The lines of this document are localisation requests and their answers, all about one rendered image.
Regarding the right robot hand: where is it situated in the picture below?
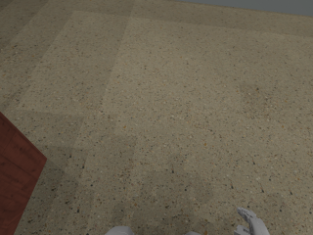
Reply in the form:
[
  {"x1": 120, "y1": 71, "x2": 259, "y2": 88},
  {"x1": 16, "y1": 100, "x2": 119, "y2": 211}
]
[{"x1": 234, "y1": 207, "x2": 270, "y2": 235}]

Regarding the table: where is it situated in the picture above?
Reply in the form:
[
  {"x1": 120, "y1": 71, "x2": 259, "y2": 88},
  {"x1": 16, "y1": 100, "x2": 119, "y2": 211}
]
[{"x1": 0, "y1": 112, "x2": 47, "y2": 235}]

